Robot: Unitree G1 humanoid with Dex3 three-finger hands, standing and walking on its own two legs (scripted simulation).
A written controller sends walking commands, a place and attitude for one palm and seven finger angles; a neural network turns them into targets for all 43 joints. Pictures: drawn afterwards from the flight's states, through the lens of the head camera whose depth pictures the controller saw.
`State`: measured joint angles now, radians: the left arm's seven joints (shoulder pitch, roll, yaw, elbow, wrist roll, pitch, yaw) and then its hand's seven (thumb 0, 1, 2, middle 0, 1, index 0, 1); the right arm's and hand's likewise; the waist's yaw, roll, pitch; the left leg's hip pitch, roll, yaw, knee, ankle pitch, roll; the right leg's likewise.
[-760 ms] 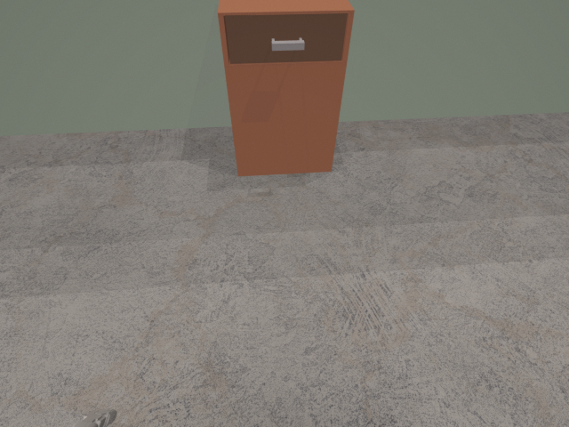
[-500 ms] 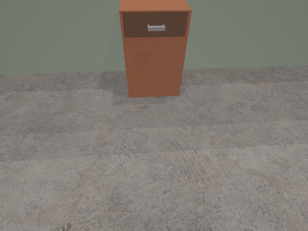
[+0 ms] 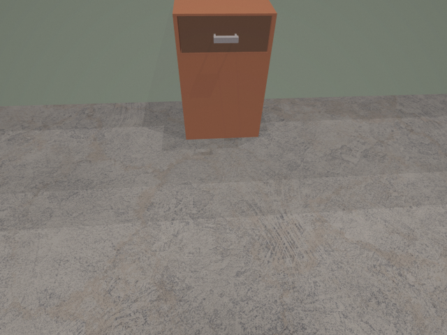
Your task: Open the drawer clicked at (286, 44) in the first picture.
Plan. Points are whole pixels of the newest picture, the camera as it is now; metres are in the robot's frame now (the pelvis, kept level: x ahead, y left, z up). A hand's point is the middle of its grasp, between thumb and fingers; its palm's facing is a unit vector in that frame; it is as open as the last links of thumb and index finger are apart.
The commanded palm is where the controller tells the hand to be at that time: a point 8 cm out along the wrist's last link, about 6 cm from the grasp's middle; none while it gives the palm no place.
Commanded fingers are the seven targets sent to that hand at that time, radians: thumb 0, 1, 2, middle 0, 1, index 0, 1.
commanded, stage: stand and wait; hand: left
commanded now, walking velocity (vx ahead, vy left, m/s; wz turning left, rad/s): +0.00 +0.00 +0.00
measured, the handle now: (225, 37) +1.44 +0.07 -0.08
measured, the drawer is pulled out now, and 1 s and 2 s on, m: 0.00 0.00 0.00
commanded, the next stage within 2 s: look at it before walking up in 0.14 s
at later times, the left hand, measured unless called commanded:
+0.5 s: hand out of the picture +0.07 +0.25 -0.16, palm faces -0.03 -0.94 -0.33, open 7.4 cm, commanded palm none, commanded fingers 0.00 0.90 0.90 -0.20 -0.30 -0.20 -0.30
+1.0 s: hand out of the picture +0.07 +0.24 -0.16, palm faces -0.03 -0.95 -0.32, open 7.4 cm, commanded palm none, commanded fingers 0.00 0.90 0.90 -0.20 -0.30 -0.20 -0.30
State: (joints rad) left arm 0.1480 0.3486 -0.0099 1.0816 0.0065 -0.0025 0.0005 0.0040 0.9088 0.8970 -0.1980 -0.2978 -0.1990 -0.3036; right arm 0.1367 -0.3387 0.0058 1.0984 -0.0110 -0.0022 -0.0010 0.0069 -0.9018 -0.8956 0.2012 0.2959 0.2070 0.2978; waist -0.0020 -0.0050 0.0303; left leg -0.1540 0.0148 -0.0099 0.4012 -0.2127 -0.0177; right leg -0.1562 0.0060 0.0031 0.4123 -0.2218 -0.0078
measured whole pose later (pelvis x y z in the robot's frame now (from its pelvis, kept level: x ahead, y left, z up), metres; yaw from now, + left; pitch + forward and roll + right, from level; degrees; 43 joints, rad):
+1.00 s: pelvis +0.01 +0.00 +0.00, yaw -1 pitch -1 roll +0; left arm 0.18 0.32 -0.01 1.08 0.01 0.01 0.00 0.00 0.91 0.90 -0.20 -0.30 -0.20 -0.30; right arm 0.13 -0.31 0.01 1.10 -0.02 0.00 0.00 0.01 -0.90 -0.90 0.20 0.30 0.21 0.30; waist 0.01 0.00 0.01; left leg -0.16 0.02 0.01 0.41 -0.23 -0.02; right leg -0.17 0.01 0.02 0.42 -0.23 -0.01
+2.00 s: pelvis +0.34 -0.01 -0.01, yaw -28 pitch +1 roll +0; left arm 0.08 0.22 0.07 0.93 0.04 0.02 -0.04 0.00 0.92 0.90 -0.19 -0.30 -0.19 -0.30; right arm 0.42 -0.20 -0.05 1.07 -0.03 -0.07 -0.01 0.00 -0.92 -0.90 0.20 0.30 0.20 0.30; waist -0.07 -0.01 0.06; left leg -0.02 0.08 0.34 0.37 -0.35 -0.01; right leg -0.56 -0.10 -0.09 0.75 -0.18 0.00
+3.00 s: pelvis +0.66 -0.22 -0.02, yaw -36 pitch -1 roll +1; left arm 0.14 0.17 0.04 1.02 0.02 -0.03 0.02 0.00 0.93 0.90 -0.19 -0.30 -0.19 -0.30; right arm 0.43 -0.09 -0.03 1.15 -0.01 -0.01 -0.01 0.00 -0.91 -0.90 0.20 0.30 0.20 0.30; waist -0.06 0.01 0.06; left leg -0.16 0.10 0.21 0.60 -0.41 -0.02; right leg -0.34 -0.08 -0.15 0.56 -0.20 -0.01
